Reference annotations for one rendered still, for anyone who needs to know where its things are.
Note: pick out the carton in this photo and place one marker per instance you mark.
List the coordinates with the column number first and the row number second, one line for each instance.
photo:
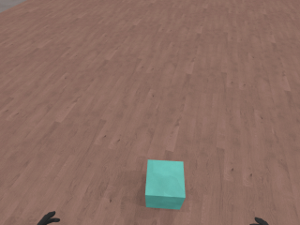
column 165, row 184

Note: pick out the robot left hand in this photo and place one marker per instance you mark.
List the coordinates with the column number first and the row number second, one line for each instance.
column 48, row 218

